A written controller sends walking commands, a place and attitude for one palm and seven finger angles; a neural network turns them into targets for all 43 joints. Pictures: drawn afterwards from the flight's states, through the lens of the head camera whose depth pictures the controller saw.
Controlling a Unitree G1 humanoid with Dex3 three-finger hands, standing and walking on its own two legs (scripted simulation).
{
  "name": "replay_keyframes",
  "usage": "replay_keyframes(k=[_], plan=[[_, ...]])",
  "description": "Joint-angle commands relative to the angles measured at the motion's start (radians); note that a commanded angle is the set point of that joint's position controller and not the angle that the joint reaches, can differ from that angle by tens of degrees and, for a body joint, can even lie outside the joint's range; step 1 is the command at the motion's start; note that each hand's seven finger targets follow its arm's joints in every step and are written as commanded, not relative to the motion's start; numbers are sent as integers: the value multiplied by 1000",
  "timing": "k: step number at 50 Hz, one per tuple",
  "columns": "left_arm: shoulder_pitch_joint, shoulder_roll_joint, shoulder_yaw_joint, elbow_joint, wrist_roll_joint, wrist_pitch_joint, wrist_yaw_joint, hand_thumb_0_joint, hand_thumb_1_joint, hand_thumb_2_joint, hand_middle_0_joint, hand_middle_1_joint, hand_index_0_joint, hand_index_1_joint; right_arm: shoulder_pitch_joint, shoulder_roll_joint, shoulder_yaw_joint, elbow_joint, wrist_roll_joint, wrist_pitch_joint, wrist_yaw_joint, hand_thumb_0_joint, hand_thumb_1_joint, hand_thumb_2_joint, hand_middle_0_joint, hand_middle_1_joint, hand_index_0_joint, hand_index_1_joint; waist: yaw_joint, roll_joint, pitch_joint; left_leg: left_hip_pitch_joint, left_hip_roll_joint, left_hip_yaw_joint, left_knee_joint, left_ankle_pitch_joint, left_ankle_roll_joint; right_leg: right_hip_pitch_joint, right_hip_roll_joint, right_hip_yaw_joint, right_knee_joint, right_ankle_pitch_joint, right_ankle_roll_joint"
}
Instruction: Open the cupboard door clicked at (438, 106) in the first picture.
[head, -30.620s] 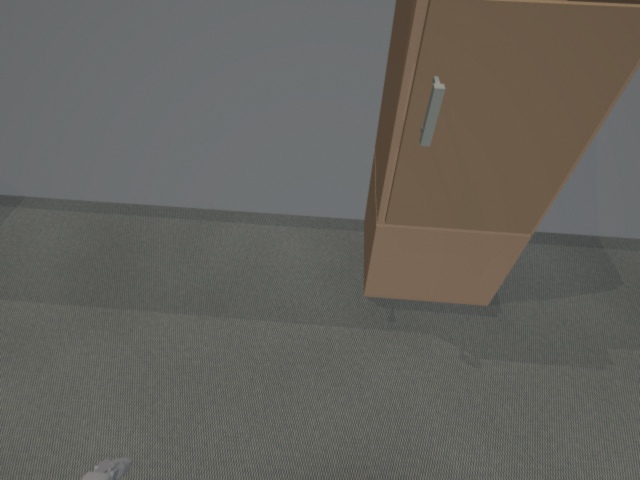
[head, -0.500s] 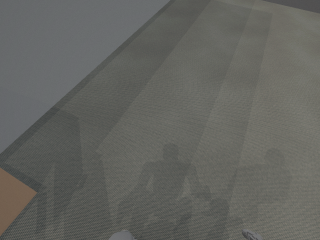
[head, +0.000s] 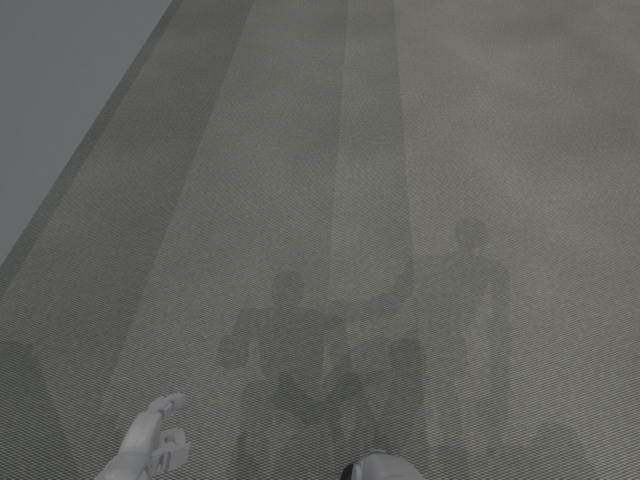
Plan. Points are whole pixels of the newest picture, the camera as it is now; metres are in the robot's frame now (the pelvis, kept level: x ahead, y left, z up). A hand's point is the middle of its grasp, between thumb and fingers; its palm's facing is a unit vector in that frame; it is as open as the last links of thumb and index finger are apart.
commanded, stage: walk to a spot facing it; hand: left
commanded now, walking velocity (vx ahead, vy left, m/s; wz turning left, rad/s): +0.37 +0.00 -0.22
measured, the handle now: out of the picture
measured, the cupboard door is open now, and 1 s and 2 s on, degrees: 42 42 42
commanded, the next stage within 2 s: turn to face it in 0.60 s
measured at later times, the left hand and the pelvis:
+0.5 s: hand (181, 420) +0.22 +0.21 -0.17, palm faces -0.04 -0.99 -0.16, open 7.3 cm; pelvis +0.24 +0.03 +0.01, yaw -7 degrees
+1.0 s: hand (269, 224) +0.57 +0.10 -0.14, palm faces -0.17 -0.97 -0.17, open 7.4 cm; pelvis +0.41 -0.04 +0.02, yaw -7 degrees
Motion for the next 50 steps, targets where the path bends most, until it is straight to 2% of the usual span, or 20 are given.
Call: replay_keyframes(k=[1,4,6,15,18,19,20,21,22,24,26,31,36,39,40,41,42,44,47,50], plan=[[263,172,37,40,-18,2,41,0,900,900,-200,-300,-200,-300,-170,-108,-37,-157,7,-51,-9,0,-900,-900,200,300,200,300,120,-90,-128,-495,22,-151,341,127,9,395,-329,460,-428,59,-134],[192,104,20,37,-6,-24,42,0,900,900,-200,-300,-200,-300,-88,-63,-33,-106,-8,-25,-2,0,-900,-900,200,300,200,300,37,-103,-123,-341,14,-123,146,190,-4,247,-232,264,-442,233,-103],[210,99,20,55,-7,-34,37,0,900,900,-200,-300,-200,-300,-84,-46,-33,-104,-10,-19,5,0,-900,-900,200,300,200,300,29,-108,-134,-337,-7,-97,55,249,-9,256,-199,225,-447,248,-104],[341,101,13,142,-5,-52,42,0,900,900,-200,-300,-200,-300,-362,-51,-37,-195,-2,-51,29,0,-900,-900,200,300,200,300,90,-109,-63,-343,-61,-80,-303,312,23,415,-227,269,-409,381,-93],[310,100,14,140,-12,-49,44,0,900,900,-200,-300,-200,-300,-174,-108,-50,-127,-12,-65,11,0,-900,-900,200,300,200,300,-15,-25,-131,34,-112,-57,-461,373,63,274,-151,189,-157,498,-35],[328,64,10,128,-14,-45,39,0,900,900,-200,-300,-200,-300,-29,-197,-72,-89,-23,-68,2,0,-900,-900,200,300,200,300,-63,153,-217,282,47,-283,-491,326,127,64,-64,146,86,286,11],[376,30,-3,113,-23,-47,30,0,900,900,-200,-300,-200,-300,95,-282,-88,-71,-33,-67,-6,0,-900,-900,200,300,200,300,-81,354,-325,438,305,-611,-624,278,238,-117,59,51,442,-258,49],[306,56,-2,89,-13,-47,33,0,900,900,-200,-300,-200,-300,79,-271,-79,-77,-25,-55,-13,0,-900,-900,200,300,200,300,-79,247,-267,366,348,-686,-683,241,285,-189,25,151,601,-296,39],[274,52,4,86,-4,-45,31,0,900,900,-200,-300,-200,-300,-3,-232,-70,-97,-22,-54,-12,0,-900,-900,200,300,200,300,-40,131,-180,231,320,-617,-712,165,270,-235,-19,163,657,-228,44],[243,31,6,95,3,-29,19,0,900,900,-200,-300,-200,-300,-112,-137,-43,-123,-17,-70,-16,0,-900,-900,200,300,200,300,16,123,-53,14,248,-429,-750,213,200,-218,-84,169,645,-96,61],[278,-7,4,103,7,-2,9,0,900,900,-200,-300,-200,-300,-125,-107,-32,-111,-15,-87,-22,0,-900,-900,200,300,200,300,55,110,-55,-13,186,-256,-756,395,167,-180,-89,155,554,-34,78],[213,-29,6,63,8,28,-5,0,900,900,-200,-300,-200,-300,-116,-129,-46,-101,-12,-80,-20,0,-900,-900,200,300,200,300,65,136,-86,6,146,-43,-749,492,163,-111,-96,65,241,39,99],[107,-22,2,32,9,27,-5,0,900,900,-200,-300,-200,-300,-66,-141,-41,-72,-17,-57,-19,0,-900,-900,200,300,200,300,33,116,-38,17,158,-20,-688,547,163,-29,-55,7,31,75,87],[241,17,-1,86,9,4,14,0,900,900,-200,-300,-200,-300,-55,-113,-22,-47,-9,-50,-17,0,-900,-900,200,300,200,300,98,51,-103,-56,89,-16,-499,612,114,290,-18,2,-154,171,67],[343,77,13,119,13,-11,25,0,900,900,-200,-300,-200,-300,-65,-92,-16,-50,3,-53,-14,0,-900,-900,200,300,200,300,147,-38,-179,-173,29,14,-341,536,74,497,-111,106,-155,345,38],[440,172,31,151,13,-23,37,0,900,900,-200,-300,-200,-300,-29,-53,-11,-60,16,-52,-11,0,-900,-900,200,300,200,300,166,-238,-292,-316,-105,57,-93,142,28,657,-363,353,-226,520,-63],[450,215,27,148,-7,-18,41,0,900,900,-200,-300,-200,-300,-23,-68,-15,-70,24,-32,-19,0,-900,-900,200,300,200,300,162,-228,-348,-287,-100,-52,87,-202,24,602,-488,412,-327,493,-147],[268,147,17,106,-7,-2,59,0,900,900,-200,-300,-200,-300,-86,-40,-20,-69,18,-11,-20,0,-900,-900,200,300,200,300,113,-173,-155,-341,-53,-124,175,-99,24,373,-440,317,-392,344,-118],[169,94,6,68,-5,3,68,0,900,900,-200,-300,-200,-300,-75,-40,-19,-56,13,13,-14,0,-900,-900,200,300,200,300,60,-176,-176,-288,-30,-130,158,7,4,283,-380,120,-367,464,-76],[103,100,12,40,2,10,69,0,900,900,-200,-300,-200,-300,-42,2,-15,-58,8,26,1,0,-900,-900,200,300,200,300,21,-123,-155,-200,-40,-81,-23,81,-1,180,-355,12,-352,342,-37]])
